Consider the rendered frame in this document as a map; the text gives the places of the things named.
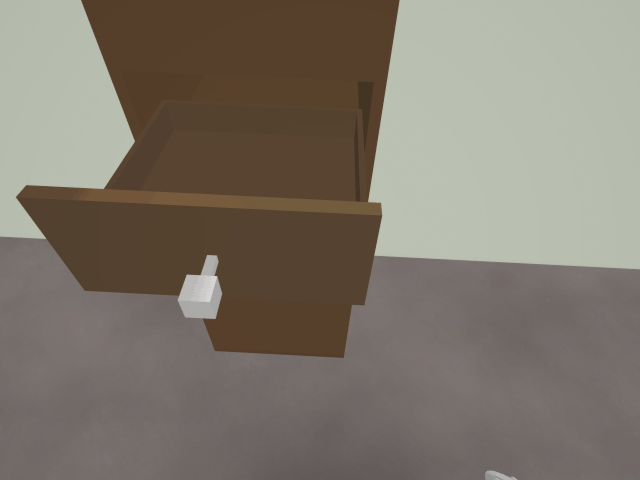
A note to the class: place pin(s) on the cabinet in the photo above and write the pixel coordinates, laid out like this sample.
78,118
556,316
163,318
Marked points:
316,53

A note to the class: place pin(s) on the handle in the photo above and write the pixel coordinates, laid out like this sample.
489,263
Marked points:
201,294

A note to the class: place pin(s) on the drawer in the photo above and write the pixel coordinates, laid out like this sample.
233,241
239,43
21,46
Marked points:
277,192

